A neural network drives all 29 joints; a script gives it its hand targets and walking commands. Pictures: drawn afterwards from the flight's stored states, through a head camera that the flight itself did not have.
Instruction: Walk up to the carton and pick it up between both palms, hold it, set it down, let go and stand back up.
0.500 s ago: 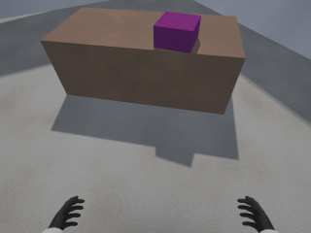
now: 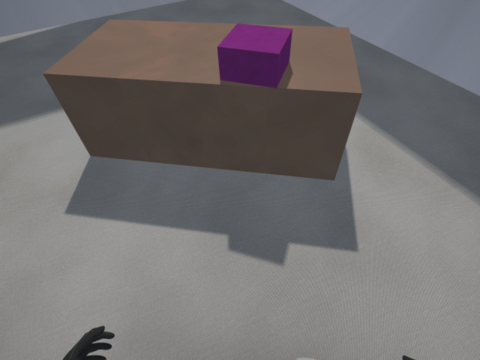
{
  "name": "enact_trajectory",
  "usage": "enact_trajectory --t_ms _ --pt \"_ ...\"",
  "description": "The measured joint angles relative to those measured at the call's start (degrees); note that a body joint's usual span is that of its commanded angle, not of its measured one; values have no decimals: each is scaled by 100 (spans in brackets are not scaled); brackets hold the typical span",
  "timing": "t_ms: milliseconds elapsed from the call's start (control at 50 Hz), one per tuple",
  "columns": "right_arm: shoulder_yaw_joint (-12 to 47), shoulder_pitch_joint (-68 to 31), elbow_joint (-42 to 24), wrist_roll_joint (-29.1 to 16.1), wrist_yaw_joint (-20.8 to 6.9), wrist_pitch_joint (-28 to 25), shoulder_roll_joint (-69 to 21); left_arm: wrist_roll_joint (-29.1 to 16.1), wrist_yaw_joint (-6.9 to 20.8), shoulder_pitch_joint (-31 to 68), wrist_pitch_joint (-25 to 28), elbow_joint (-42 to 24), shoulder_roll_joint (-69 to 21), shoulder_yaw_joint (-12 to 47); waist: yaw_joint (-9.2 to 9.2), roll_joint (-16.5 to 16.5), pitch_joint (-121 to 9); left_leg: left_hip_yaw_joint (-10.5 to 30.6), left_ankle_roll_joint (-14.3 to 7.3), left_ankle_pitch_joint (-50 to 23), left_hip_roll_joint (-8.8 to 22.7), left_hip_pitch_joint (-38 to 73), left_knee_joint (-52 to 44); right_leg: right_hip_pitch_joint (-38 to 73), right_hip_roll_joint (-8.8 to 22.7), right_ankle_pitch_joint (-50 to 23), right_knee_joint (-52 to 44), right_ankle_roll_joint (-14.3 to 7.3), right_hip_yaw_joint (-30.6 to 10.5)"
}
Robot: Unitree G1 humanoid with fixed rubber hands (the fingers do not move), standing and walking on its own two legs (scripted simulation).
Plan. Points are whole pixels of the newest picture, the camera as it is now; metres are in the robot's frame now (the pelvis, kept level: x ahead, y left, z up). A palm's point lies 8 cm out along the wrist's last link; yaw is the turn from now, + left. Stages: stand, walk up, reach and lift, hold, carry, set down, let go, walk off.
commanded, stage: walk up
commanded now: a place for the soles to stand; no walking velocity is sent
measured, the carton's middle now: (256, 54) +1.37 +0.00 -0.13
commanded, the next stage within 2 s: none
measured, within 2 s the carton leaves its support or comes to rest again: neither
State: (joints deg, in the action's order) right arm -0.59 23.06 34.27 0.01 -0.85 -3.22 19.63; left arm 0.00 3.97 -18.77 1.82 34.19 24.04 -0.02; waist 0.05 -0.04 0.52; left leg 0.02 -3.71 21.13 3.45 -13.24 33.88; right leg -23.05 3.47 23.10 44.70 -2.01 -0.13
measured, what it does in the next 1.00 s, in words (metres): walks ahead: right foot, then left foot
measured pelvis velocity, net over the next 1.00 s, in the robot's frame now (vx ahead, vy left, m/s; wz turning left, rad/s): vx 0.28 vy -0.02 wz -0.10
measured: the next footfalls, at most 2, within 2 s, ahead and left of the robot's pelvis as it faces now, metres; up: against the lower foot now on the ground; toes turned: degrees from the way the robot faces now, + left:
right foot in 0.04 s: +0.09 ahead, -0.14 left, +0.00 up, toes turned -1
left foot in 0.46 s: +0.33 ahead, +0.14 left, +0.00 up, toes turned -3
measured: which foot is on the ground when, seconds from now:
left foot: down 0.00-0.02, up 0.04-0.44, down 0.46-0.82, up 0.84-1.00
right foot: up 0.00-0.02, down 0.04-0.48, up 0.50-0.80, down 0.82-1.00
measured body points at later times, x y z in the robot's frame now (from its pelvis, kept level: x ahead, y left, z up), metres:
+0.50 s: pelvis +0.15 +0.02 -0.02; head +0.14 +0.01 +0.43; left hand +0.25 +0.32 -0.10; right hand +0.27 -0.28 -0.10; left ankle +0.29 +0.14 -0.73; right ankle +0.05 -0.14 -0.71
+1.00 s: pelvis +0.28 -0.02 +0.00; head +0.27 -0.05 +0.44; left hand +0.32 +0.30 -0.07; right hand +0.38 -0.31 -0.10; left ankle +0.35 +0.13 -0.67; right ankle +0.25 -0.14 -0.73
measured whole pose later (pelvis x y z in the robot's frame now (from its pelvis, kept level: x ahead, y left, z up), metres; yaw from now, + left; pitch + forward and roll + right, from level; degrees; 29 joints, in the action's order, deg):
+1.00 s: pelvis +0.28 -0.02 +0.00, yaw -6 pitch -3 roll +1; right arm -0.9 16.5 34.2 0.0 -2.4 -0.4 22.4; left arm 0.0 -0.3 -34.1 3.1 34.2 24.8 0.0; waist 0.1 3.1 1.7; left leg 0.0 -0.8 23.3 2.9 -30.5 59.3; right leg -14.4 2.3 22.3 39.1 -0.5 -0.5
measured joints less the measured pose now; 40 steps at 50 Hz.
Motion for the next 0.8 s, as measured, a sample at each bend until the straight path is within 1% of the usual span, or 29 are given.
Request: enact_trajectory --t_ms 20,40,60,80,100,120,160,220,260,340,380,440,460,480,500,520,540,560,580,640,660,720,760,800 --pt "-2 32 1 0 0 33 37 0 -13 -112 54 -1 57 -2 6 -21 -5 -8 -1 157 41 -41 237 129 3 -10 -255 -4 -31" --pt "-11 23 7 0 0 67 75 0 -57 -231 107 6 112 -4 8 -27 24 -1 -33 478 74 -181 800 198 -36 -188 -351 38 -71" --pt "-27 6 11 1 0 132 108 0 -110 -337 109 10 93 -2 10 39 74 29 -23 715 90 -373 1559 206 -111 -267 -167 104 -30" --pt "-28 -18 6 0 0 193 134 0 -163 -498 107 9 39 0 10 118 52 48 17 782 72 -589 2211 244 -192 -240 -86 132 7" --pt "-27 -79 -2 0 -3 219 145 0 -215 -670 110 7 -5 1 8 163 41 51 69 775 32 -788 2680 314 -250 -193 -94 110 12" --pt "-27 -163 -5 0 -16 221 154 0 -258 -837 115 6 -25 1 6 196 39 57 124 724 10 -980 2990 387 -299 -160 -140 79 3" --pt "-27 -346 -9 0 -39 219 182 0 -337 -1117 115 4 -31 1 2 253 44 64 219 557 12 -1301 3162 547 -361 -149 -275 87 -38" --pt "-27 -575 -9 0 -59 213 223 0 -396 -1363 128 1 -33 3 0 315 54 67 311 258 13 -1709 3105 764 -372 -83 -405 94 -107" --pt "-25 -715 -10 0 -71 214 239 0 -404 -1417 140 -1 -32 3 -2 375 64 70 333 58 14 -1893 2870 895 -371 -35 -491 92 -160" --pt "-24 -949 -10 -1 -147 236 240 0 -431 -1327 138 -2 -13 3 -4 395 99 73 305 -107 15 -1929 2061 1132 -330 158 -526 121 -290" --pt "-24 -1006 -10 0 -158 234 240 0 -435 -1194 130 -3 -12 2 -5 400 96 73 266 -252 15 -1928 1578 1210 -309 269 -526 191 -314" --pt "-24 -982 -12 -1 -159 192 242 0 -429 -964 106 -3 -10 3 -7 405 30 75 171 -711 15 -1765 698 1294 -290 464 -509 342 -315" --pt "-27 -950 -11 -1 -158 156 246 0 -425 -899 102 -1 -8 3 -9 400 16 74 131 -838 14 -1627 478 1297 -290 573 -399 359 -339" --pt "-31 -917 -6 0 -157 127 244 1 -422 -798 83 5 -2 3 -11 353 64 38 184 -1159 -1 -1570 510 1269 -266 698 -103 307 -379" --pt "-31 -874 -3 0 -157 118 244 1 -409 -686 43 9 -3 4 -17 291 109 -17 274 -1184 -6 -1550 699 1137 -275 717 411 212 -450" --pt "-31 -774 -1 0 -155 120 244 1 -393 -531 -13 6 -1 2 -20 240 111 -33 338 -1099 -7 -1511 783 933 -374 717 986 143 -547" --pt "-30 -657 -2 0 -152 125 244 1 -381 -359 -47 2 10 2 -17 187 117 -34 328 -1004 -5 -1434 758 704 -456 718 1506 89 -557" --pt "-30 -541 -4 0 -142 129 244 1 -365 -201 -52 -2 29 2 -12 125 131 -37 274 -937 -3 -1334 671 496 -472 722 1849 62 -485" --pt "-29 -424 -5 0 -126 134 243 0 -344 -69 -50 -5 43 2 -8 65 133 -41 223 -916 -3 -1228 548 331 -444 726 1952 51 -388" --pt "-29 -119 -6 0 -116 135 242 0 -241 137 0 -3 91 4 -4 -81 135 -44 93 -911 -4 -925 233 20 -288 711 1934 43 -95" --pt "-29 -41 -7 0 -116 135 242 0 -211 155 1 -3 101 4 -3 -117 144 -45 46 -911 -5 -818 151 -5 -246 712 1836 45 -32" --pt "-30 123 -8 0 -116 137 255 0 -163 111 -10 -2 122 4 0 -173 131 -49 1 -829 0 -625 44 -4 -155 685 1318 57 72" --pt "-30 139 -8 0 -116 160 256 0 -149 40 -6 -4 125 4 2 -175 114 -51 69 -764 1 -609 45 6 -107 571 779 50 79" --pt "-30 97 -8 0 -116 197 254 0 -160 -119 49 -5 150 2 7 -186 119 -57 128 -554 0 -629 193 188 -106 288 -74 -2 65"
